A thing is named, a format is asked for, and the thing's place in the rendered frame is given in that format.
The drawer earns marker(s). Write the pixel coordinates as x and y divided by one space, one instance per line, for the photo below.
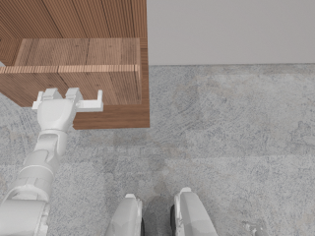
110 64

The left robot upper arm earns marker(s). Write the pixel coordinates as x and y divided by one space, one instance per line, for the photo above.
24 217

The cabinet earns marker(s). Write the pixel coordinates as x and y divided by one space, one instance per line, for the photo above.
40 19

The left robot thigh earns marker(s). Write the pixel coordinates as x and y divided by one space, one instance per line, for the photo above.
126 216

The left robot hand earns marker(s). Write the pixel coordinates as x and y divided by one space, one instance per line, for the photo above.
56 112

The handle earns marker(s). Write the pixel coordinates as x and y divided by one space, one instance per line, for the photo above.
92 105

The robot right shin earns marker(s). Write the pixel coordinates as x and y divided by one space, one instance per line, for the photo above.
179 223

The robot left forearm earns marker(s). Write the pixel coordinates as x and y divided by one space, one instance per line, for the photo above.
39 167

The right robot hand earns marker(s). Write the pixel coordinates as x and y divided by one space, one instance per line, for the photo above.
254 229

